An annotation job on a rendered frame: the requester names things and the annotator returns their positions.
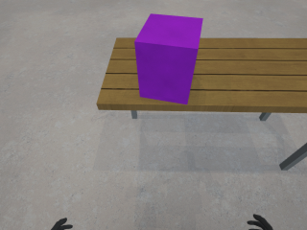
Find carton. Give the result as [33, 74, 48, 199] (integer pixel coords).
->
[134, 13, 203, 104]

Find left robot hand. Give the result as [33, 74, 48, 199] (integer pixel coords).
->
[51, 218, 73, 230]

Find right robot hand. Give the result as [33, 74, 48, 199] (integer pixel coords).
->
[247, 214, 273, 230]

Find table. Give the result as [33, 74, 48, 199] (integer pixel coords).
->
[96, 37, 307, 171]

